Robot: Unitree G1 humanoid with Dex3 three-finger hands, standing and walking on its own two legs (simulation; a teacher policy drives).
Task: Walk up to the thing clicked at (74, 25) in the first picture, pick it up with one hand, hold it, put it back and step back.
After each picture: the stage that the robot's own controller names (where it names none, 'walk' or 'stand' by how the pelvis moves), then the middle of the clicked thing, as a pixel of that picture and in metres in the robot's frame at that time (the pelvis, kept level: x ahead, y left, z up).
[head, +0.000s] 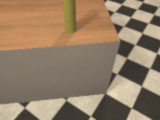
stand; (69, 12) +0.81 +0.12 +0.00
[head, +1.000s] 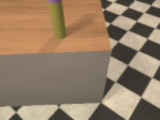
walk; (57, 17) +0.73 +0.20 +0.02
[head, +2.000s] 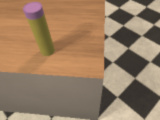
stand; (41, 32) +0.55 +0.24 +0.03
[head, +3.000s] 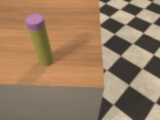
stand; (41, 43) +0.53 +0.22 +0.02
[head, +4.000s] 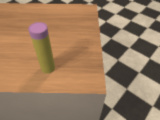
stand; (43, 50) +0.51 +0.21 +0.00
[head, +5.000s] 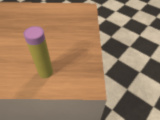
stand; (40, 55) +0.47 +0.21 +0.00
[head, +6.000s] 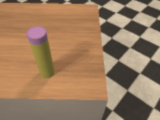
stand; (42, 55) +0.47 +0.20 +0.00
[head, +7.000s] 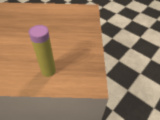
stand; (44, 53) +0.48 +0.20 +0.00
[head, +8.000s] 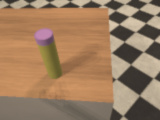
rise first; (50, 56) +0.48 +0.21 +0.00
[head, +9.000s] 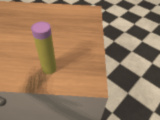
go down; (45, 51) +0.50 +0.19 +0.01
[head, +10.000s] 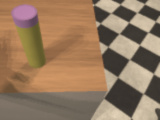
go down; (32, 41) +0.47 +0.19 +0.05
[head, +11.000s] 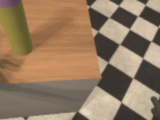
close in; (15, 24) +0.49 +0.20 +0.08
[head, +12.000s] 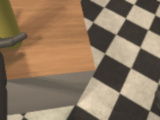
close; (0, 15) +0.50 +0.21 +0.10
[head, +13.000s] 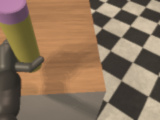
lift; (23, 40) +0.39 +0.18 +0.17
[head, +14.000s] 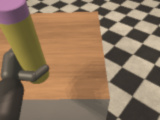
lift; (27, 47) +0.32 +0.18 +0.22
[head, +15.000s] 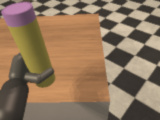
hold; (33, 50) +0.34 +0.16 +0.20
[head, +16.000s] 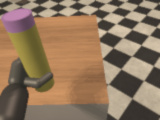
hold; (33, 55) +0.33 +0.17 +0.19
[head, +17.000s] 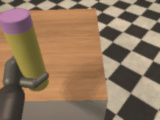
crouch; (28, 56) +0.33 +0.18 +0.18
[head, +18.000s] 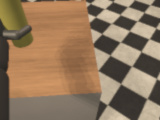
crouch; (9, 8) +0.47 +0.21 +0.24
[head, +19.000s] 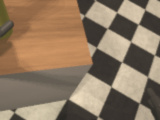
lower; out of the picture +0.52 +0.21 +0.11
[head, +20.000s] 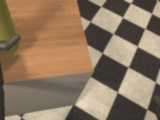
lower; out of the picture +0.50 +0.21 +0.10
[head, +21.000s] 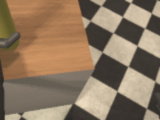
lower; out of the picture +0.50 +0.21 +0.10
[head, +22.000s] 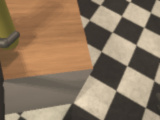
lower; out of the picture +0.50 +0.21 +0.10
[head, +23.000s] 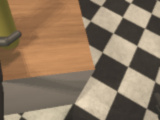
loosen; out of the picture +0.51 +0.21 +0.10
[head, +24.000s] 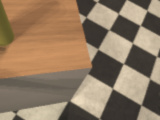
rise; out of the picture +0.50 +0.22 +0.10
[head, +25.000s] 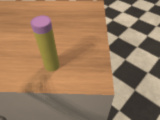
sink last; (47, 46) +0.49 +0.20 +0.05
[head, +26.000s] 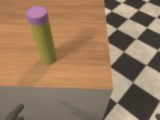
stand; (43, 39) +0.50 +0.20 +0.05
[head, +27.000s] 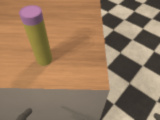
stand; (38, 39) +0.49 +0.21 +0.06
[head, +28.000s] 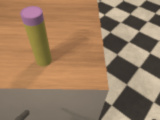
stand; (38, 40) +0.49 +0.21 +0.06
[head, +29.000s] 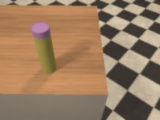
stand; (45, 50) +0.51 +0.20 +0.01
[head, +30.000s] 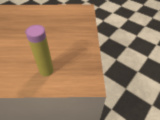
stand; (41, 53) +0.49 +0.21 +0.00
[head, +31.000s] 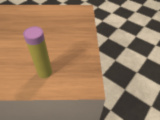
stand; (40, 55) +0.48 +0.22 +0.00
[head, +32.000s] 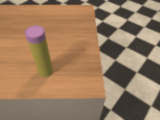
walk; (41, 54) +0.48 +0.21 +0.00
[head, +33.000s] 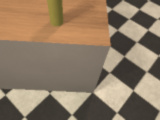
walk; (54, 1) +0.71 +0.19 +0.01
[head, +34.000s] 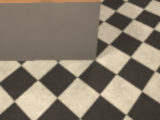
walk; out of the picture +1.06 +0.27 +0.03
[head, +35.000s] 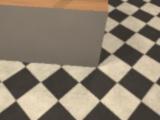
stand; out of the picture +1.11 +0.18 +0.02
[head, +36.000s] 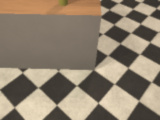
stand; out of the picture +1.10 +0.19 +0.00
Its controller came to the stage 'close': yes
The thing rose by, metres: 0.23
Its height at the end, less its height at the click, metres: +0.00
